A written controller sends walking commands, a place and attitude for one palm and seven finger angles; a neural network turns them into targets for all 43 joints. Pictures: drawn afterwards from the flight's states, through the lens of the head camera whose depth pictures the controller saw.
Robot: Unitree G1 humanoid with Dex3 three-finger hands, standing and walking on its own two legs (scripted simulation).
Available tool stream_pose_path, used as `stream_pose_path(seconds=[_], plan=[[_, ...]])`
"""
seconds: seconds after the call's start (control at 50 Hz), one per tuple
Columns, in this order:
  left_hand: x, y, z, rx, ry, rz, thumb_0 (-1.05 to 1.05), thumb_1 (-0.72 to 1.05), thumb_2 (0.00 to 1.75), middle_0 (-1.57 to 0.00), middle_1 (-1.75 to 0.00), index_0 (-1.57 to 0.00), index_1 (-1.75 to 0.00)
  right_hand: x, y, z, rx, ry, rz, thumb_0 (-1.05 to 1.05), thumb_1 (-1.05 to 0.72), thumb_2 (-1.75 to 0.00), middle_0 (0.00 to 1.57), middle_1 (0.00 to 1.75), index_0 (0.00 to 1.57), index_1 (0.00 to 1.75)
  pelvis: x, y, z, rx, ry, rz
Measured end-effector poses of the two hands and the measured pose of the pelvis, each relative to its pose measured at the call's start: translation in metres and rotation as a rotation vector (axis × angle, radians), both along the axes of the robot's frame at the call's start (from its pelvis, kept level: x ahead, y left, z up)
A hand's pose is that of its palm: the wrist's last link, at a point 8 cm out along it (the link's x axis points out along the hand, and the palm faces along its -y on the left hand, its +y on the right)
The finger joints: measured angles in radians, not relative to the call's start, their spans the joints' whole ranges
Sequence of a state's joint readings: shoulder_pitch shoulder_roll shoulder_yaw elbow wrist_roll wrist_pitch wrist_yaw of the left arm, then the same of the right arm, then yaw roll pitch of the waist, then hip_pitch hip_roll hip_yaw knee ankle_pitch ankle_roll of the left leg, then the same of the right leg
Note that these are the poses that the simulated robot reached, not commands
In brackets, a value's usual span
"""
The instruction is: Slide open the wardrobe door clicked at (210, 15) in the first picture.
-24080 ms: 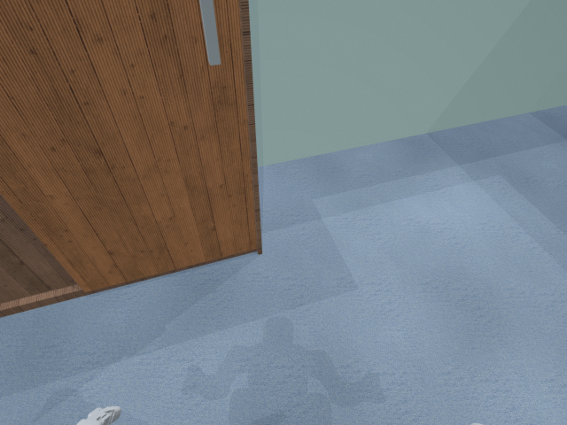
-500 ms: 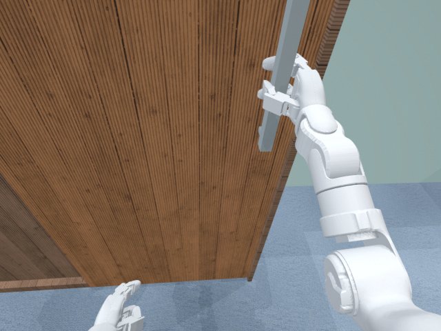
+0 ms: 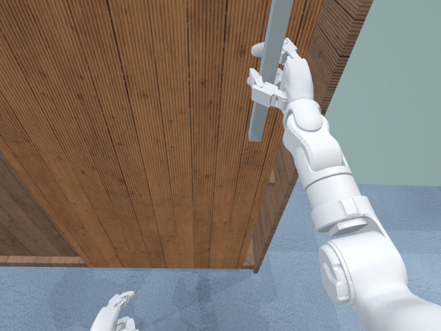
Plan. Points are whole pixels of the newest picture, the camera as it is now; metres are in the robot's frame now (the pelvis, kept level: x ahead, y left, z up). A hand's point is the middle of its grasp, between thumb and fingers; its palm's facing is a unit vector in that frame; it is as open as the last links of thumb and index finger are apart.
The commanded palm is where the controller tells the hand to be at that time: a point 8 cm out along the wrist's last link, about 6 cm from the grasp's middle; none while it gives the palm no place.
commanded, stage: step sideways, sliding the door along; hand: right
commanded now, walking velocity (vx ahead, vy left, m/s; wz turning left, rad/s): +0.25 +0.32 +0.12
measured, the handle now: (265, 67) +0.49 -0.03 +0.25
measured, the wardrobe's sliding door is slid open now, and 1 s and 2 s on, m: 0.06 0.22 0.58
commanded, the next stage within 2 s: none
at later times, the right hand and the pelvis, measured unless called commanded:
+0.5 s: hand (223, 88) +0.45 +0.04 +0.23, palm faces +0.02 +1.00 -0.04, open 6.2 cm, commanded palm +0.43 +0.03 +0.23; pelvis +0.01 +0.13 -0.02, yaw -2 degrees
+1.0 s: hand (158, 85) +0.45 +0.15 +0.23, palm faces +0.26 +0.96 -0.12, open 6.6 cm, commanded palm +0.42 +0.16 +0.22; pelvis +0.05 +0.32 -0.01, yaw -7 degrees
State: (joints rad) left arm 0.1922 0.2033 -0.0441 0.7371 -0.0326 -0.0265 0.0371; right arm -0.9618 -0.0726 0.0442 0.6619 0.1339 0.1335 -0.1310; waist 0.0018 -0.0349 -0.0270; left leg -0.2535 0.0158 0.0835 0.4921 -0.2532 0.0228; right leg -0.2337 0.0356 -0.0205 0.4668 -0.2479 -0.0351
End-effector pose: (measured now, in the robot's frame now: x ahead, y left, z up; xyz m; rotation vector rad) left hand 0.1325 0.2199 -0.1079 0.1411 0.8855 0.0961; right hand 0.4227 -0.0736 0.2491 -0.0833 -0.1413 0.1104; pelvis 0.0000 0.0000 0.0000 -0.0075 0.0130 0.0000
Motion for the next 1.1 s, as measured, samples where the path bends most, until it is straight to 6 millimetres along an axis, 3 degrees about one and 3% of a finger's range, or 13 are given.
stream_pose_path(seconds=[0.12,0.26,0.36,0.46,0.54,0.68,0.78,0.88,0.96,1.04,1.1], plan=[[-0.008,0.017,-0.007,0.001,0.008,0.076,0.01,0.9,0.89,-0.2,-0.3,-0.2,-0.3,0.005,0.012,-0.008,0.016,-0.128,0.033,-0.07,-0.63,-0.81,0.42,1.38,0.26,1.38,0.0,0.018,-0.002,-0.011,-0.001,0.016],[-0.01,0.055,-0.019,-0.008,0.111,0.043,0.01,0.9,0.89,-0.2,-0.3,-0.2,-0.3,0.007,0.027,-0.013,0.022,-0.204,0.001,-0.11,-0.61,-0.83,0.47,1.39,0.28,1.38,0.006,0.065,-0.003,0.029,-0.025,0.037],[0.012,0.103,-0.03,0.015,0.071,0.044,0.01,0.9,0.89,-0.2,-0.3,-0.2,-0.3,0.005,0.04,-0.018,0.022,-0.266,-0.075,-0.13,-0.65,-0.84,0.52,1.39,0.24,1.39,0.008,0.105,-0.02,0.029,-0.047,0.013],[0.04,0.143,-0.016,0.098,0.04,0.012,0.01,0.9,0.89,-0.2,-0.3,-0.2,-0.3,0.004,0.054,-0.02,0.063,-0.28,-0.107,-0.09,-0.71,-0.86,0.5,1.4,0.21,1.39,0.007,0.123,-0.014,0.002,-0.046,-0.022],[0.064,0.16,-0.011,0.13,-0.013,-0.02,0.01,0.91,0.89,-0.2,-0.3,-0.2,-0.3,0.004,0.062,-0.022,0.055,-0.317,-0.108,-0.1,-0.72,-0.84,0.51,1.4,0.18,1.33,0.008,0.139,-0.023,0.005,-0.044,-0.03],[0.087,0.17,-0.002,0.031,0.015,-0.131,0.01,0.91,0.89,-0.2,-0.3,-0.2,-0.3,0.003,0.083,-0.023,0.059,-0.322,-0.127,-0.1,-0.72,-0.83,0.53,1.4,0.19,1.3,0.014,0.19,-0.008,0.057,-0.045,-0.022],[0.106,0.188,-0.006,-0.022,0.009,-0.206,0.01,0.9,0.89,-0.2,-0.3,-0.2,-0.3,0.0,0.105,-0.023,0.026,-0.332,-0.177,-0.11,-0.71,-0.83,0.52,1.4,0.2,1.28,0.027,0.24,-0.009,0.077,-0.04,-0.031],[0.137,0.226,-0.026,-0.102,-0.063,-0.243,0.01,0.9,0.89,-0.2,-0.3,-0.2,-0.3,-0.003,0.134,-0.023,-0.056,-0.356,-0.302,-0.13,-0.68,-0.83,0.5,1.4,0.2,1.24,0.043,0.299,-0.03,0.062,-0.055,-0.066],[0.153,0.267,-0.027,-0.07,-0.079,-0.19,0.01,0.9,0.89,-0.2,-0.3,-0.2,-0.3,-0.006,0.16,-0.022,-0.077,-0.343,-0.342,-0.14,-0.68,-0.83,0.51,1.42,0.2,1.24,0.047,0.315,-0.02,0.026,-0.035,-0.105],[0.156,0.302,-0.012,0.011,-0.078,-0.171,0.01,0.91,0.89,-0.2,-0.3,-0.2,-0.3,-0.006,0.189,-0.023,-0.018,-0.355,-0.285,-0.11,-0.69,-0.82,0.49,1.41,0.21,1.24,0.053,0.324,-0.011,0.044,-0.026,-0.119],[0.154,0.322,0.002,0.028,-0.059,-0.184,0.01,0.91,0.89,-0.2,-0.3,-0.19,-0.3,-0.006,0.211,-0.025,0.01,-0.379,-0.232,-0.11,-0.7,-0.8,0.48,1.41,0.2,1.22,0.056,0.342,-0.008,0.042,-0.058,-0.094]])
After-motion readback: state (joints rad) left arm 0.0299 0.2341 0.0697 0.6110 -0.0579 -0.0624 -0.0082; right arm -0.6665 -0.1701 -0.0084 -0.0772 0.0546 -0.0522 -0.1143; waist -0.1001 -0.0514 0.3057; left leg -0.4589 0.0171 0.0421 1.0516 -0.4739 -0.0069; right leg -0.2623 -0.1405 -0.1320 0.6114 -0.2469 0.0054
